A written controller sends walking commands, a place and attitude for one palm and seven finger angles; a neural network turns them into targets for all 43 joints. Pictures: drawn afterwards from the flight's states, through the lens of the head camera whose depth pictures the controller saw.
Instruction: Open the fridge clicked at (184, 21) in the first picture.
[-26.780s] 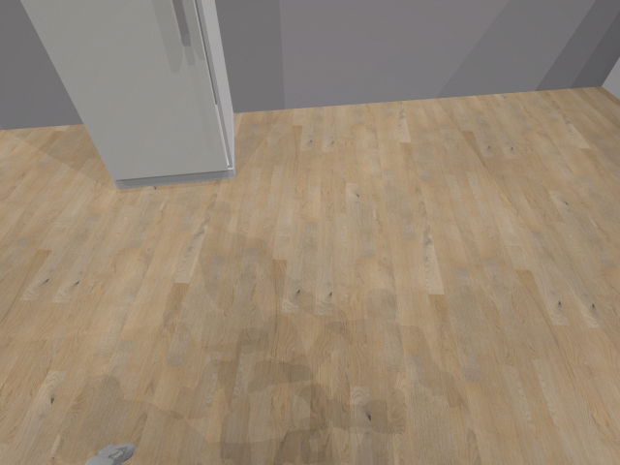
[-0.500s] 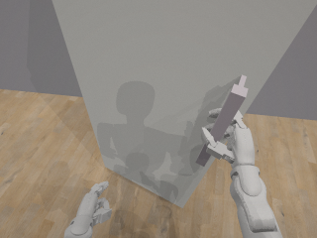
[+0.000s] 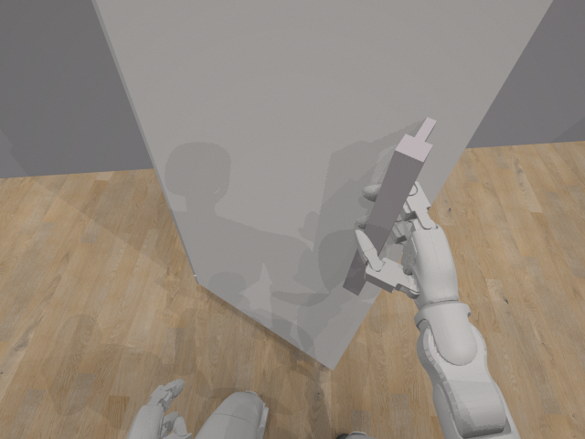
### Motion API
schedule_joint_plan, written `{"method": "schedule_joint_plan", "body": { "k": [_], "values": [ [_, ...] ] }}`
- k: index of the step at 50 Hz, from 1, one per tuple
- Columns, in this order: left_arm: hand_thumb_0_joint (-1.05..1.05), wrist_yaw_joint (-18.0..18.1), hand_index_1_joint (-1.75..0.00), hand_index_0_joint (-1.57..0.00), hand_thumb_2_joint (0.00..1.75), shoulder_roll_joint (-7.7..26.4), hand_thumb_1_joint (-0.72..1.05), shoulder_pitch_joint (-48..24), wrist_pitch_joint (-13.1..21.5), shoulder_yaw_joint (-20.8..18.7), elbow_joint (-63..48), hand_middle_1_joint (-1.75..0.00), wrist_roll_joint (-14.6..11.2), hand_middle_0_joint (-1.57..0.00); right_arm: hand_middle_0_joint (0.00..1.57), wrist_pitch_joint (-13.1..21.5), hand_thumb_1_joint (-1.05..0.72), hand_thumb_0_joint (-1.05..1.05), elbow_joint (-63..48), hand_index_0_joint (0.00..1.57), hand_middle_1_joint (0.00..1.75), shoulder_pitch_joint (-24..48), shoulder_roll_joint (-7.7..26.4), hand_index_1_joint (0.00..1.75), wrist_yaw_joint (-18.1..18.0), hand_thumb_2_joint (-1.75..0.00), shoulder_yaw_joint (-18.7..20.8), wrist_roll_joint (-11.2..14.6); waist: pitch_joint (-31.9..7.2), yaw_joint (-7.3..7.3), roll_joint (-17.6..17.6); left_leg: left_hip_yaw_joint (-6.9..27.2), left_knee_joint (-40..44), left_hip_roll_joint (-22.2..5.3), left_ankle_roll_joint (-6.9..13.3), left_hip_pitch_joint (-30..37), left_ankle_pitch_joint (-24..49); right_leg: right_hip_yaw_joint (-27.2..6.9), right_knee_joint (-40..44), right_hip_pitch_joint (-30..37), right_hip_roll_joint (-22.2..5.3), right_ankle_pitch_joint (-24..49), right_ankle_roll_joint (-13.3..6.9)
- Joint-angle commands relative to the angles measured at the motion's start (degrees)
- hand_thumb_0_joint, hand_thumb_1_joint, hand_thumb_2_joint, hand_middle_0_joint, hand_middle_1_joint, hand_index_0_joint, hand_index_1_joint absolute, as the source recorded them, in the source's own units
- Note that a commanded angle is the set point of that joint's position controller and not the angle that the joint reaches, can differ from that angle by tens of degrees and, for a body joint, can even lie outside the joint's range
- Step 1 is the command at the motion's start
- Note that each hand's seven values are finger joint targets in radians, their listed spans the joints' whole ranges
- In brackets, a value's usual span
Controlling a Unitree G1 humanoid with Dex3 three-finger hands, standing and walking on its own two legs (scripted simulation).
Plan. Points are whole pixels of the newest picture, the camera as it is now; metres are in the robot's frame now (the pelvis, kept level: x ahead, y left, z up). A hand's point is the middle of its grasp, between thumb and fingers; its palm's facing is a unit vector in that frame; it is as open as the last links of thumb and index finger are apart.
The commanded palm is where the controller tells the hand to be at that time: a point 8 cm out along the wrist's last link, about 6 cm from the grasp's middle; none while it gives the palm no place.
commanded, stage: walk backward, drawing the door open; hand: right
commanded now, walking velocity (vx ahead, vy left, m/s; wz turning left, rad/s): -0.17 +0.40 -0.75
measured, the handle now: (383, 221) +0.37 -0.04 +0.12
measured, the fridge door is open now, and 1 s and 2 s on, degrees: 40 71 69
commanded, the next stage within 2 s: stop walking and hold the door back in 0.92 s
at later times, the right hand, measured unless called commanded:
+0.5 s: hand (268, 334) +0.20 +0.07 +0.12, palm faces +0.24 +0.96 -0.18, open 7.7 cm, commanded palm +0.16 +0.03 +0.11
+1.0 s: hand (130, 373) +0.14 +0.18 +0.12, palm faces +0.74 +0.63 -0.21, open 7.5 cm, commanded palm +0.09 +0.18 +0.12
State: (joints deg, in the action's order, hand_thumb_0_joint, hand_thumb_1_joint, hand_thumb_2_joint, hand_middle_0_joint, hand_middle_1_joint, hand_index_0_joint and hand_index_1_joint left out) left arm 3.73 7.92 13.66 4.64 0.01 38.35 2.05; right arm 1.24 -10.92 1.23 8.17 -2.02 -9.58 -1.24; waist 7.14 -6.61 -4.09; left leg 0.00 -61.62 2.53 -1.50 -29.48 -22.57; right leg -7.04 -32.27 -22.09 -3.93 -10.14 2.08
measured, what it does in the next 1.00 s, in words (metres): steps to the left, turning right: left foot, then right foot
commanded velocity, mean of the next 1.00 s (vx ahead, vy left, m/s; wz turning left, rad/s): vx -0.19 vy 0.40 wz -0.75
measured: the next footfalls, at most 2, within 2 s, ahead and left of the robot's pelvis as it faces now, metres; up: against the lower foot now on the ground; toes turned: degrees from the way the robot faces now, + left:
left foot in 0.08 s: +0.01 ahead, +0.18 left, +0.01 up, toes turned -6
right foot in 0.30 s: +0.01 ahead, -0.02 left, +0.01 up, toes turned -22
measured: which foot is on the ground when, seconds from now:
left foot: up 0.00-0.06, down 0.08-0.28, up 0.30-0.50, down 0.52-0.76, up 0.78-1.00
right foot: down 0.00-0.10, up 0.12-0.28, down 0.30-0.52, up 0.54-0.74, down 0.76-1.00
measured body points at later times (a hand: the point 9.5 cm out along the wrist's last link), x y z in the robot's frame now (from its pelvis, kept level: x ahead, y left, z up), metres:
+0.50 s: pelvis -0.02 +0.25 -0.01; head +0.04 +0.23 +0.44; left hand +0.25 +0.34 -0.10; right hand +0.18 +0.02 +0.13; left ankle +0.08 +0.37 -0.71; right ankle -0.03 +0.00 -0.72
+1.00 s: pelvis +0.05 +0.48 +0.00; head +0.10 +0.43 +0.45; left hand +0.32 +0.50 -0.11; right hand +0.10 +0.15 +0.13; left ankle +0.21 +0.56 -0.71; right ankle -0.08 +0.31 -0.73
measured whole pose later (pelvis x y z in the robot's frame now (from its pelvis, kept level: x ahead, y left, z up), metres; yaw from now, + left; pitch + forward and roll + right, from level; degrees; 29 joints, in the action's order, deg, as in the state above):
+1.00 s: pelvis +0.05 +0.48 +0.00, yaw -51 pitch +0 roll +3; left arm 2.5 9.6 11.3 8.4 -0.6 36.5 -0.2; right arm 4.0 -18.2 -5.4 11.1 -1.1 -1.9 -0.6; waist 9.7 0.3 -4.1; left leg -1.2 -37.8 -2.4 -3.4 -21.0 -16.3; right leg -6.7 -29.3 -19.0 -10.2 -11.5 5.6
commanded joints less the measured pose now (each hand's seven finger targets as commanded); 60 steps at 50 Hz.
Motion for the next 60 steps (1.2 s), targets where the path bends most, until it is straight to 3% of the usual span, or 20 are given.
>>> {"method": "schedule_joint_plan", "body": {
  "k": [1, 5, 6, 8, 12, 13, 14, 16, 23, 25, 28, 31, 35, 36, 38, 48, 51, 53, 56, 60],
  "values": [
    [0.0, -0.5, -0.3, -0.2, 0.9, 9.0, 0.9, -9.3, 5.8, -3.6, -9.2, -0.3, -1.5, -0.2, 0.45, 8.0, -0.9, 0.0, -18.1, 0.45, 1.4, 12.4, -1.7, 1.4, 0.8, -0.9, -1.3, 0.1, -21.5, 4.61, -3.0, -5.5, 31.1, 2.3, -0.5, 23.9, -1.8, -6.9, 15.5, 3.7, -5.2, -14.5, -2.7],
    [0.0, -0.8, -0.3, -0.2, 0.9, 2.5, 0.9, -8.7, 5.0, -1.9, -8.5, -0.3, -2.5, -0.2, 0.45, 10.1, -0.9, 0.0, -22.7, 0.45, 1.4, 13.8, 2.7, 1.4, 0.8, -0.9, 1.2, 0.6, -21.8, 2.83, 4.8, -4.5, 36.8, -10.1, 5.6, 20.4, 20.7, 8.6, -9.5, 3.3, 4.9, -5.3, 0.7],
    [0.0, -0.3, -0.3, -0.2, 0.9, 3.9, 0.9, -10.3, 6.0, -4.1, -9.1, -0.3, -3.7, -0.2, 0.45, 9.4, -0.9, 0.0, -23.2, 0.45, 1.4, 11.1, 2.1, 1.4, 0.6, -0.9, 1.3, 0.8, -23.6, 5.23, 23.3, 1.0, 40.9, -16.4, 10.0, 23.8, 22.7, 10.6, -24.2, -2.4, 6.4, -15.9, 1.2],
    [0.0, 2.0, -0.3, -0.2, 0.9, 3.6, 0.9, -13.6, 7.7, -2.7, -10.3, -0.3, -2.2, -0.2, 0.45, 9.0, -0.9, 0.0, -22.1, 0.45, 1.4, 12.4, 0.5, 1.4, 1.4, -0.9, -0.1, -1.1, -13.6, 6.96, 18.5, 3.3, 36.2, -20.2, 15.5, 22.9, 43.5, 9.1, -37.0, -12.1, 2.7, -24.3, -0.6],
    [0.0, 2.7, -0.3, -0.2, 0.9, 4.0, 0.9, -6.6, 7.7, -1.3, -9.5, -0.3, -1.0, -0.2, 0.45, 10.8, -0.9, 0.0, -20.5, 0.45, 1.4, 11.7, -3.2, 1.4, 2.1, -0.9, -3.7, -0.9, -16.3, 1.39, 10.6, -9.6, 14.0, -12.7, 8.8, 16.9, 49.6, 13.8, -0.7, 7.7, 1.8, -6.8, -1.2],
    [0.0, 2.4, -0.3, -0.2, 0.9, 5.7, 0.9, -4.5, 8.0, -2.0, -9.4, -0.3, -0.7, -0.2, 0.45, 11.5, -0.9, 0.0, -21.9, 0.45, 1.4, 12.9, -3.3, 1.4, 2.3, -0.9, -5.4, -0.5, -18.9, -0.96, 5.0, -9.8, 0.5, -8.9, 3.9, 1.0, 32.0, 4.9, 10.6, 26.7, -5.3, 17.7, -4.0],
    [0.0, 1.2, -0.3, -0.2, 0.9, 10.0, 0.9, -6.7, 8.1, -3.9, -10.5, -0.3, 0.4, -0.2, 0.45, 12.8, -0.9, 0.0, -24.0, 0.45, 1.4, 14.0, -3.6, 1.4, 2.3, -0.9, -5.3, -1.0, -20.7, 2.04, -9.5, -4.7, -11.9, -1.8, -1.1, -14.7, -8.2, -26.5, 13.4, 36.3, -25.3, 43.3, -12.1],
    [0.0, -0.9, -0.3, -0.2, 0.9, 12.4, 0.9, -9.1, 6.8, -5.0, -12.0, -0.3, -0.3, -0.2, 0.45, 12.9, -0.9, 0.0, -20.0, 0.45, 1.4, 8.8, -1.6, 1.4, 1.1, -0.9, -2.1, -2.8, -18.2, 2.1, 0.9, 6.9, -17.8, -4.5, -0.8, -15.4, -10.3, -35.3, 12.4, 29.0, -31.1, 30.9, -18.8],
    [0.0, -1.4, -0.3, -0.2, 0.9, 8.9, 0.9, -12.3, 5.4, -3.6, -13.8, -0.3, -3.0, -0.2, 0.45, 7.8, -0.9, 0.0, -24.6, 0.45, 1.4, 6.6, -1.9, 1.4, 1.0, -0.9, 0.3, -0.6, -17.9, 6.73, -10.8, -9.3, 26.0, 1.0, -1.3, 29.4, 5.9, 4.7, 12.7, -8.1, -6.9, -22.9, -3.4],
    [0.0, -0.6, -0.3, -0.2, 0.9, 5.3, 0.9, -10.8, 5.0, -3.0, -13.5, -0.3, -3.7, -0.2, 0.45, 7.2, -0.9, 0.0, -26.3, 0.45, 1.4, 9.3, 1.1, 1.4, 0.8, -0.9, 1.1, -1.0, -18.8, 5.48, 5.2, -3.0, 44.9, -5.9, 1.5, 18.7, 0.4, 12.4, -9.2, 0.1, 2.1, -20.8, -0.1],
    [0.0, 1.6, -0.3, -0.2, 0.9, 4.4, 0.9, -11.3, 5.9, -4.3, -12.9, -0.3, -2.2, -0.2, 0.45, 5.7, -0.9, 0.0, -29.4, 0.45, 1.4, 9.8, 8.5, 1.4, 0.3, -0.9, 7.1, -2.2, -16.2, 6.06, 27.2, 17.9, 47.5, -23.5, 14.5, 8.4, 4.2, 8.8, -51.7, -6.8, 5.2, -26.8, -0.3],
    [0.0, 0.9, -0.3, -0.2, 0.9, 2.8, 0.9, -12.8, 5.1, -1.5, -12.8, -0.3, -1.3, -0.2, 0.45, 8.3, -0.9, 0.0, -27.1, 0.45, 1.4, 7.5, 2.6, 1.4, 0.6, -0.9, 3.4, -0.7, -14.8, 5.54, 14.6, -3.9, 34.8, -17.2, 12.3, 18.8, 29.3, 12.3, -30.3, -3.1, 0.7, -23.1, -0.3],
    [0.0, 1.6, -0.3, -0.2, 0.9, 3.7, 0.9, -6.4, 6.8, -1.9, -12.5, -0.3, -0.7, -0.2, 0.45, 9.7, -0.9, 0.0, -27.5, 0.45, 1.4, 6.3, 2.7, 1.4, 0.4, -0.9, 4.7, -0.6, -20.0, 3.71, 15.2, -4.3, 28.0, -14.5, 10.6, 17.1, 32.0, 14.7, 0.0, 9.5, 1.7, -14.0, -1.5],
    [0.0, 1.5, -0.3, -0.2, 0.9, 5.1, 0.9, -4.5, 6.9, -2.6, -12.5, -0.3, -1.1, -0.2, 0.45, 9.6, -0.9, 0.0, -24.8, 0.45, 1.4, 5.6, 1.8, 1.4, 0.4, -0.9, 2.7, -0.5, -19.3, 2.0, 9.1, -5.6, 19.4, -14.0, 8.5, 8.9, 27.3, 11.3, 8.8, 19.4, -2.2, -4.7, -2.2],
    [0.0, 0.9, -0.3, -0.2, 0.9, 10.3, 0.9, -6.6, 6.8, -4.0, -14.3, -0.3, 0.4, -0.2, 0.45, 11.7, -0.9, 0.0, -27.3, 0.45, 1.4, 7.5, 2.4, 1.4, 0.9, -0.9, 3.2, -2.1, -18.3, 3.67, -7.7, -1.9, -2.4, -5.7, -1.2, -16.9, -9.0, -28.6, 14.6, 35.9, -31.8, 42.6, -15.0],
    [0.0, -0.4, -0.3, -0.2, 0.9, 9.7, 0.9, -9.6, 6.9, -3.9, -10.4, -0.3, -3.2, -0.2, 0.45, 9.2, -0.9, 0.0, -23.8, 0.45, 1.4, 4.2, 4.0, 1.4, -0.1, -0.9, 9.8, 0.4, -15.8, 6.05, -10.7, -5.9, 29.7, -1.2, -2.2, 23.7, 6.7, -0.8, 12.5, 1.7, -10.7, -10.1, -5.8],
    [0.0, -0.1, -0.3, -0.2, 0.9, 5.2, 0.9, -9.1, 5.7, -3.1, -9.6, -0.3, -3.9, -0.2, 0.45, 9.1, -0.9, 0.0, -27.0, 0.45, 1.4, 5.0, 11.7, 1.4, -1.5, -0.9, 15.9, 0.6, -17.7, 6.05, 9.6, -0.6, 44.7, -10.9, 3.3, 22.7, 9.6, 10.4, -14.2, -1.5, 3.4, -21.2, 0.0],
    [0.0, 1.4, -0.3, -0.2, 0.9, 6.8, 0.9, -7.8, 5.1, -4.2, -8.3, -0.3, -2.6, -0.2, 0.45, 7.2, -0.9, 0.0, -12.7, 0.45, 1.4, 3.4, 15.6, 1.4, -3.6, -0.9, 22.0, 1.1, -22.0, 8.06, 23.9, 19.0, 43.4, -26.7, 11.3, 21.4, 16.4, 5.1, -45.6, -11.8, 3.7, -27.5, -0.1],
    [0.0, 2.6, -0.3, -0.2, 0.9, 7.1, 0.9, -10.9, 3.8, -1.6, -6.2, -0.3, -2.0, -0.2, 0.45, 8.5, -0.9, 0.0, -3.8, 0.45, 1.4, 17.7, 16.3, 1.4, -5.4, -0.9, 22.1, 2.1, -19.7, 6.78, 10.3, 10.4, 36.8, -24.8, 10.5, 25.6, 32.9, 3.4, -47.7, -14.7, 2.1, -17.4, 0.6],
    [0.0, 3.3, -0.3, -0.2, 0.9, 9.5, 0.9, -10.1, 0.7, -1.0, -7.5, -0.3, -2.0, -0.2, 0.45, 9.2, -0.9, 0.0, 7.5, 0.45, 1.4, 25.5, 16.4, 1.4, -5.7, -0.9, 21.8, 3.6, -20.1, 7.52, 16.9, 7.3, 39.8, -23.5, 5.9, 27.9, 32.4, 5.7, -35.1, -9.6, 4.5, -13.9, -0.1]
  ]
}}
